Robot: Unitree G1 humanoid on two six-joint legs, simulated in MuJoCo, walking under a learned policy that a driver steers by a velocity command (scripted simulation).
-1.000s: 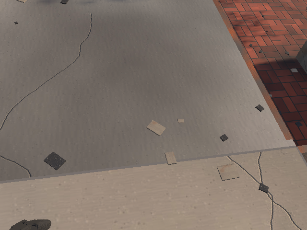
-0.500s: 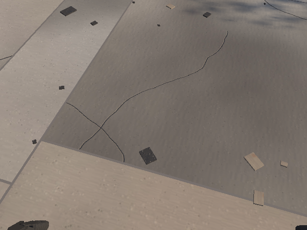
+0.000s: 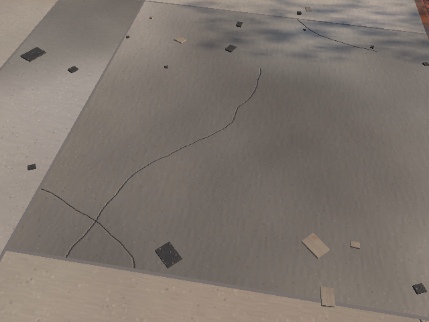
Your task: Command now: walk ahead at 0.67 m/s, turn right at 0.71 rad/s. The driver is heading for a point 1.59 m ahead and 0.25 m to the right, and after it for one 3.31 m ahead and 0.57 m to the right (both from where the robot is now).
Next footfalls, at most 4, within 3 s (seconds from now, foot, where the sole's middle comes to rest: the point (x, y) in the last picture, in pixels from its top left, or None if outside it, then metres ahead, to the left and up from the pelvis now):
0.32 right None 0.34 -0.21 -0.78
0.80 left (283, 230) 0.83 -0.28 -0.78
1.22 right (335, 158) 1.18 -0.55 -0.78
1.70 left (248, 106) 1.51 -0.21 -0.78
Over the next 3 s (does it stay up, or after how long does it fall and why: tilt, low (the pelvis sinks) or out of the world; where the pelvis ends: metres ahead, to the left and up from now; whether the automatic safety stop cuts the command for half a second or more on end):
stays up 1.76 -0.08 0.00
